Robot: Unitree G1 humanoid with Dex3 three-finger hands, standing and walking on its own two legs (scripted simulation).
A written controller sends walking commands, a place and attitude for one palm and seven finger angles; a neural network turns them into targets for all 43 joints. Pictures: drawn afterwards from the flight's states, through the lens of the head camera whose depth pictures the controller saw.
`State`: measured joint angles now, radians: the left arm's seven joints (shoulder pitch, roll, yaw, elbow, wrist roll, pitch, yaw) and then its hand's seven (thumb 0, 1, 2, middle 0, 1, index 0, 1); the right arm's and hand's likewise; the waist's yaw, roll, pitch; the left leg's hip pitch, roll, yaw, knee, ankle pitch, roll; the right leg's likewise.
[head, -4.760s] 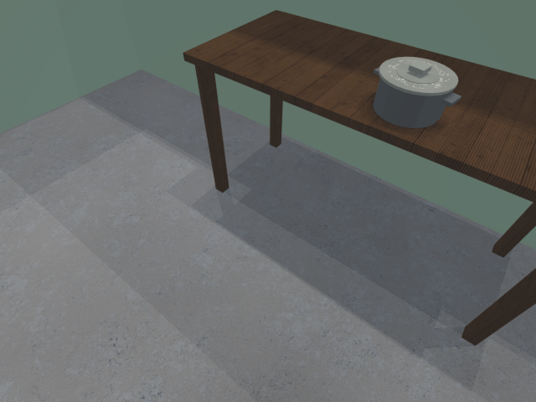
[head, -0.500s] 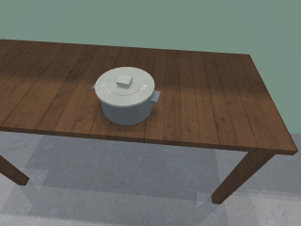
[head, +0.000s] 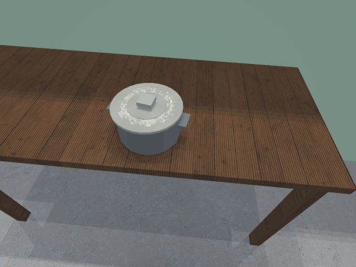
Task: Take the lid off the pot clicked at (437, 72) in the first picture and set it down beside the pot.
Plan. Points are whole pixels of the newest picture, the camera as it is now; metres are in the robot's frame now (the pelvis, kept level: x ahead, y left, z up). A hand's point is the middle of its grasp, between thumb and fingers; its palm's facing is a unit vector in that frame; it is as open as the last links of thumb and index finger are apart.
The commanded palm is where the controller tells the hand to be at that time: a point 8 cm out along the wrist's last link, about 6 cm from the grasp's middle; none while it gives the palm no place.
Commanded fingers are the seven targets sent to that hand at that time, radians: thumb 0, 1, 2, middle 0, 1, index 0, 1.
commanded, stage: look again from close up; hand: left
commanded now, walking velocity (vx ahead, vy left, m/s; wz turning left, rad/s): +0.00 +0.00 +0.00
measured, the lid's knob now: (146, 100) +0.51 +0.12 +0.08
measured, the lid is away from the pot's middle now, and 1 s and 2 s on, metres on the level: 0.00 0.00 0.00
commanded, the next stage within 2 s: lift the closed hand beside the body in 0.40 s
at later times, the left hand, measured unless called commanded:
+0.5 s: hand out of the picture +0.01 +0.17 -0.18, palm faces +0.02 -0.98 -0.18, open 7.4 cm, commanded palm +0.10 +0.22 -0.07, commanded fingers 0.00 0.90 0.90 -0.24 -0.35 -0.24 -0.35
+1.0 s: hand out of the picture +0.11 +0.21 -0.03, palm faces +0.26 -0.93 -0.26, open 3.6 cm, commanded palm +0.07 +0.26 +0.00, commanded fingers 0.00 0.90 0.90 -1.30 -1.50 -1.30 -1.50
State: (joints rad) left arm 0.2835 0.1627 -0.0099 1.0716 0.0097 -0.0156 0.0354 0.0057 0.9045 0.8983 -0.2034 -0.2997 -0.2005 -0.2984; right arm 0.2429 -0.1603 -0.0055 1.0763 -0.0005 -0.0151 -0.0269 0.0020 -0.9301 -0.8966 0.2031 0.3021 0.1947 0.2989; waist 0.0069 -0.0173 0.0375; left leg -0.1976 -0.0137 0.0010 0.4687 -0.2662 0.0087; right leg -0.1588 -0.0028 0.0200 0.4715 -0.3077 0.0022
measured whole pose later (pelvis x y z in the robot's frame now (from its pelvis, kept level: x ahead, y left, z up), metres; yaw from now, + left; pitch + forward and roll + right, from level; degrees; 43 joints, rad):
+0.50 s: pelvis +0.01 +0.01 +0.00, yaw +0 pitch +0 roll +0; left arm 0.29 0.16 -0.01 1.08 0.01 -0.02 0.04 0.01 0.91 0.90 -0.20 -0.30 -0.20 -0.30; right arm 0.28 -0.13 0.00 1.12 0.00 -0.01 -0.03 0.01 -0.92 -0.90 0.20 0.30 0.19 0.30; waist 0.00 -0.03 0.05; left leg -0.17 -0.02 0.00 0.45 -0.28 0.02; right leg -0.12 -0.01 0.02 0.44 -0.31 0.01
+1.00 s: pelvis -0.02 +0.00 +0.00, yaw +3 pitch -1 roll -1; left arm 0.57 0.21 0.06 0.02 -0.02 -0.03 0.07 0.01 0.90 0.90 -0.93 -1.09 -0.93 -1.09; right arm 0.13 -0.22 0.00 0.50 0.02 -0.13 -0.06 0.00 -0.90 -0.90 0.20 0.30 0.19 0.30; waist 0.06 0.01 -0.02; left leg -0.26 -0.01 -0.05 0.54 -0.27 0.00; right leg -0.19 0.00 -0.03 0.51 -0.31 0.00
